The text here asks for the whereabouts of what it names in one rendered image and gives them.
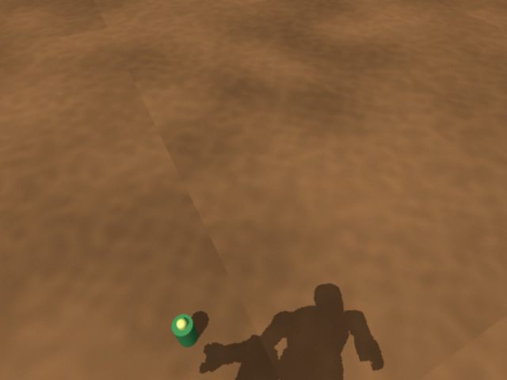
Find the bottle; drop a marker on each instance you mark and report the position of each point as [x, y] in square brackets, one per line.
[185, 330]

